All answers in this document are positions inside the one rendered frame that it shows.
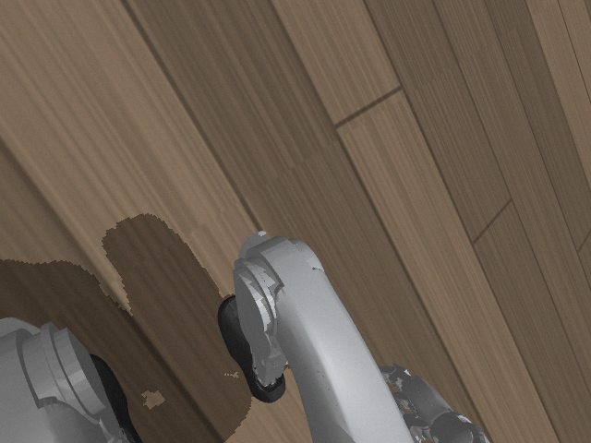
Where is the right robot hand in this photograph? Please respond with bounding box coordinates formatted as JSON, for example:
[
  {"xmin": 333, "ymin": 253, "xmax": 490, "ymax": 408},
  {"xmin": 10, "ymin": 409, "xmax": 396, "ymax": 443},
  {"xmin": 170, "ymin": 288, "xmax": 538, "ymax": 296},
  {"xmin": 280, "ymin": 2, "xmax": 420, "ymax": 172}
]
[{"xmin": 379, "ymin": 364, "xmax": 453, "ymax": 443}]

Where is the right robot arm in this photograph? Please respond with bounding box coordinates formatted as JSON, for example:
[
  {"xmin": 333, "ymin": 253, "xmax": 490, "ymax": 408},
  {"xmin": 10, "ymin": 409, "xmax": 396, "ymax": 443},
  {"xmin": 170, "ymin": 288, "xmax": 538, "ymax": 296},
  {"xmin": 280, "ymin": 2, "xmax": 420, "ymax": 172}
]
[{"xmin": 429, "ymin": 412, "xmax": 490, "ymax": 443}]

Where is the right robot foot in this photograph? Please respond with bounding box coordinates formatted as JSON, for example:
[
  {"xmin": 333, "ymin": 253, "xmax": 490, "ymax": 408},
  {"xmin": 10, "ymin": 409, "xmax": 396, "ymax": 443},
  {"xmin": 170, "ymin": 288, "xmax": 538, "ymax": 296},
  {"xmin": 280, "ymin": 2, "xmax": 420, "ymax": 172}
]
[{"xmin": 218, "ymin": 295, "xmax": 285, "ymax": 403}]

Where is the left robot foot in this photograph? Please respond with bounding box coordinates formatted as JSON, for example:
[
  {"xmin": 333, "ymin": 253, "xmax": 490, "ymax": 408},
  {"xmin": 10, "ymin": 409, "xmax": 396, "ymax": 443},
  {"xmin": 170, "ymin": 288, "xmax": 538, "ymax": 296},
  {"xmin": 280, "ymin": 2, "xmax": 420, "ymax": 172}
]
[{"xmin": 89, "ymin": 353, "xmax": 143, "ymax": 443}]

